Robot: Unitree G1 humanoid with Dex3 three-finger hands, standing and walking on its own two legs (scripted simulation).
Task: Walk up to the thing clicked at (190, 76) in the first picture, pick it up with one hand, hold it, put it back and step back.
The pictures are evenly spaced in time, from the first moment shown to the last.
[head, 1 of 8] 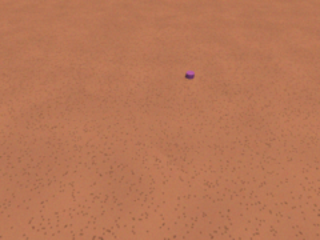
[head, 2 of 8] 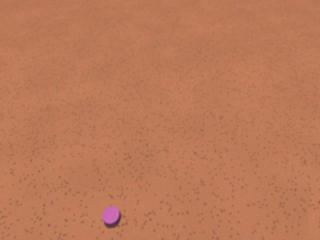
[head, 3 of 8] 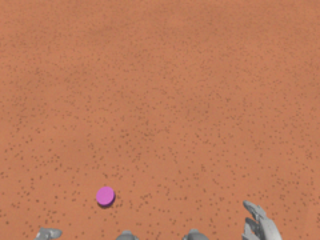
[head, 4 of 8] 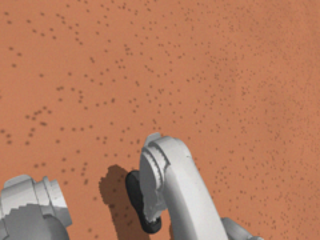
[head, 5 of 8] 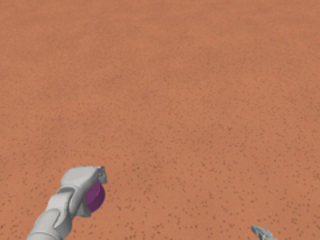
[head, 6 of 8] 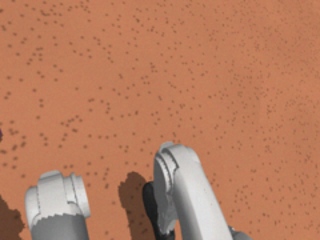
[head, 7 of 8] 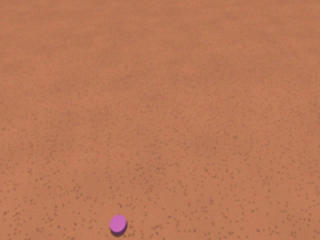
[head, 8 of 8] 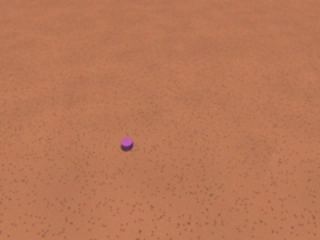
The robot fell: no
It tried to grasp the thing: yes
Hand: left
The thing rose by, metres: 0.69
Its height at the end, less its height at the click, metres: +0.00
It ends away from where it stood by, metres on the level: 0.01
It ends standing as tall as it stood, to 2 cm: yes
